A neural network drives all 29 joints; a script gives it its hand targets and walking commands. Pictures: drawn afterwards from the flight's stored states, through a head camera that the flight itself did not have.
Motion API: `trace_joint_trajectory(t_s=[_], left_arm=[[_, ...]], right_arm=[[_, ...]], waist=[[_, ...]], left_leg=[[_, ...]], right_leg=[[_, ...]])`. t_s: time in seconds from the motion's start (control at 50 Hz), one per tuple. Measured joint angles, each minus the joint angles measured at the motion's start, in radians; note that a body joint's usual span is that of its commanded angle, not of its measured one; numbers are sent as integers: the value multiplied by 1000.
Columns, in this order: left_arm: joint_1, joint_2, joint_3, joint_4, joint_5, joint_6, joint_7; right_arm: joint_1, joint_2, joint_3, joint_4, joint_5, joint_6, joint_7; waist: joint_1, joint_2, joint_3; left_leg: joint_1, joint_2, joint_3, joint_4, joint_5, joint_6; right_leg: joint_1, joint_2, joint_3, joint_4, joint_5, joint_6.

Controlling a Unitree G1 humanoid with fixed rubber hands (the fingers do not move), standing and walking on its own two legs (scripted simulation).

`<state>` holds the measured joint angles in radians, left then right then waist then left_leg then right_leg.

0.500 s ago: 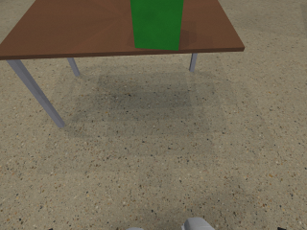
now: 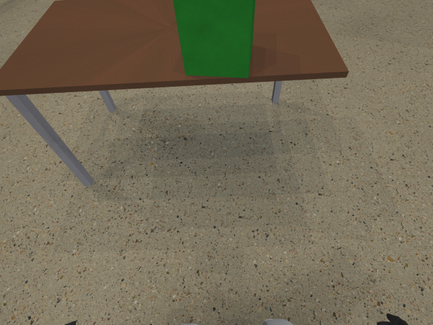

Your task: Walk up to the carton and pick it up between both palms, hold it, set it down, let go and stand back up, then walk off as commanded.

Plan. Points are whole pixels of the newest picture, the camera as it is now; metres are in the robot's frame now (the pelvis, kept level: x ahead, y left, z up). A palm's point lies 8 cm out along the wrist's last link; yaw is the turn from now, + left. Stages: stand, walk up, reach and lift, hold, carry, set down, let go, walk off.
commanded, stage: stand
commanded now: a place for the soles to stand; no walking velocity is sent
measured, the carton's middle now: (219, 23) +0.94 -0.01 +0.06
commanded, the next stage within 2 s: none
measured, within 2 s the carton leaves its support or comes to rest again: neither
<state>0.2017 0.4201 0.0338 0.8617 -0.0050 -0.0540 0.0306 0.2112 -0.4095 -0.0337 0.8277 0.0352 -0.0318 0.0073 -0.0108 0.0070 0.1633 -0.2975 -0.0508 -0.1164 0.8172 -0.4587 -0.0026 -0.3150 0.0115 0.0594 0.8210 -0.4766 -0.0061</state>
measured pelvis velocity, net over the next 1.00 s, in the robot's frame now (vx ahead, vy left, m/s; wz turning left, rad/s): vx -0.06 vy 0.02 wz -0.01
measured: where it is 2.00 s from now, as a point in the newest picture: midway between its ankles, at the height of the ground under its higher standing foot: outside the picture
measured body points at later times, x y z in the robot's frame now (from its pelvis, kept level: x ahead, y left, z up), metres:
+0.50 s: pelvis -0.06 +0.02 +0.00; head -0.05 +0.01 +0.45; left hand +0.04 +0.34 -0.10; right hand +0.01 -0.31 -0.12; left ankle -0.02 +0.15 -0.70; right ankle -0.02 -0.12 -0.70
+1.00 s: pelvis -0.06 +0.02 +0.01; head -0.03 +0.02 +0.46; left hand +0.04 +0.35 -0.10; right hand +0.01 -0.30 -0.11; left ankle -0.02 +0.15 -0.71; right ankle -0.02 -0.12 -0.70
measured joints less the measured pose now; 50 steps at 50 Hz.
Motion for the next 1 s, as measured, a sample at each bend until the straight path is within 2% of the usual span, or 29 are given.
trace_joint_trajectory(t_s=[0.06,0.12,0.38,0.6,0.7,1.0], left_arm=[[0,0,0,0,7,-5,0],[0,0,0,0,10,-3,0],[0,0,0,0,13,15,-6],[0,0,0,0,10,29,-18],[0,0,0,0,10,29,-19],[0,0,0,0,6,27,-20]], right_arm=[[-1,0,-9,-1,0,7,0],[-1,0,-19,10,0,10,0],[-1,0,0,38,0,19,0],[-1,0,9,88,0,28,0],[-1,0,7,92,0,28,0],[-1,0,7,92,0,25,0]], waist=[[0,2,0],[0,12,-1],[0,6,-5],[0,6,-5],[0,6,-5],[0,6,-12]], left_leg=[[-17,-1,0,26,-23,0],[-8,8,-1,-9,42,-5],[-11,8,9,-10,63,-12],[-17,11,11,-56,93,-12],[-17,11,11,-72,130,-12],[-22,13,11,-87,125,-11]], right_leg=[[0,0,1,1,14,-4],[0,0,-4,14,13,0],[0,-1,6,-3,77,6],[3,-1,11,-77,144,7],[3,-1,12,-90,153,9],[3,-1,13,-117,157,24]])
